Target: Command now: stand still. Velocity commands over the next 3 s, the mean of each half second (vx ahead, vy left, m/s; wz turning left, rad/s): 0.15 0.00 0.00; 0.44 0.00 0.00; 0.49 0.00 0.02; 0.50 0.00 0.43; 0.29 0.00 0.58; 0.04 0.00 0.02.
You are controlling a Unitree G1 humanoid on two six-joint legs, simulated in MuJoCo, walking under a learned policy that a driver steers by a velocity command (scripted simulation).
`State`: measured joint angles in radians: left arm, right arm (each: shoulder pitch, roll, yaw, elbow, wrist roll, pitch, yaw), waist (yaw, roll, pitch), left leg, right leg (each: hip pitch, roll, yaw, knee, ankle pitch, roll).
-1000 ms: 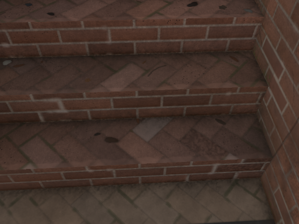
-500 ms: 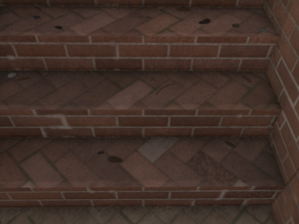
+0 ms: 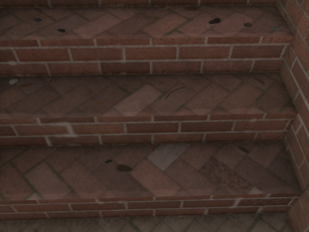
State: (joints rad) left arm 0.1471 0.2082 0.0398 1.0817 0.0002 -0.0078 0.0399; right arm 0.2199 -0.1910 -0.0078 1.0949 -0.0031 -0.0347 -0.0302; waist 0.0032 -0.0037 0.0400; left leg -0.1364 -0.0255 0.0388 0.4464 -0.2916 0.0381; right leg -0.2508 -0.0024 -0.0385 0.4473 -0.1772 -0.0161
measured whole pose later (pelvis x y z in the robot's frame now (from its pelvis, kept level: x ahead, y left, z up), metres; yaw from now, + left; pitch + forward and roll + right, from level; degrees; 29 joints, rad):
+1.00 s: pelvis +0.30 -0.04 -0.01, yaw +1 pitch +1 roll +0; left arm 0.44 0.22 0.01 1.10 0.01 -0.06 0.01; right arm 0.05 -0.20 -0.03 0.91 0.01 -0.11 0.03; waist 0.02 0.01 0.00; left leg -0.58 0.02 0.10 0.77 -0.14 0.10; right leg 0.11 -0.01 -0.07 0.35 -0.42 -0.02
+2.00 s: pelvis +0.80 +0.00 +0.23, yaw +13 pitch +9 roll +6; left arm 0.58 0.09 -0.05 1.20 0.07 -0.12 -0.15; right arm -0.16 -0.13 0.08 0.67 -0.01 0.10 0.13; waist 0.01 -0.08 -0.16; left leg -1.11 -0.03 0.22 1.39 -0.30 0.23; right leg 0.02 -0.13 -0.28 0.09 -0.06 -0.06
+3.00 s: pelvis +1.02 +0.13 +0.41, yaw +30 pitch +5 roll -3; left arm 0.16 0.20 -0.08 0.55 -0.04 -0.08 -0.03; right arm 0.25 -0.28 -0.06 0.74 -0.08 -0.08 0.06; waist 0.03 0.06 -0.06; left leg -0.20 0.07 0.10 0.38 -0.10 0.15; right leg -0.91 0.00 0.08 1.66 -0.72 0.08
